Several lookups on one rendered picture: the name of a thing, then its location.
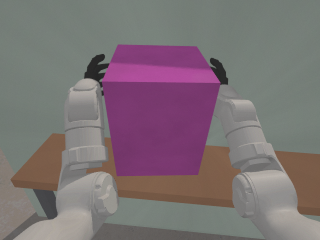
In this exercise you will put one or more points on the robot right forearm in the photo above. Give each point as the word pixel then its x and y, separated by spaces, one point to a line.
pixel 249 150

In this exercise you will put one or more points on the right robot hand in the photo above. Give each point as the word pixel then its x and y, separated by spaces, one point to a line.
pixel 219 71

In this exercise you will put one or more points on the carton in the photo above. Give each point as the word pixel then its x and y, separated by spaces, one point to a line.
pixel 160 101

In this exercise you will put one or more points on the right robot upper arm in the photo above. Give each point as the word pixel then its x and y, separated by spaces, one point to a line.
pixel 268 199

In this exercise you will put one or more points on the left robot hand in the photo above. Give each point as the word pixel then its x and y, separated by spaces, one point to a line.
pixel 94 68

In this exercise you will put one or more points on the robot left forearm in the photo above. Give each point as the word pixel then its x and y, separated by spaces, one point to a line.
pixel 84 130

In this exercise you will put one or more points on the left robot upper arm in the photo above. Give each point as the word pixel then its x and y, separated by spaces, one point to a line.
pixel 83 203

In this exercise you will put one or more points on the table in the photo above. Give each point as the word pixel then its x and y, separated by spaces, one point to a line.
pixel 211 187

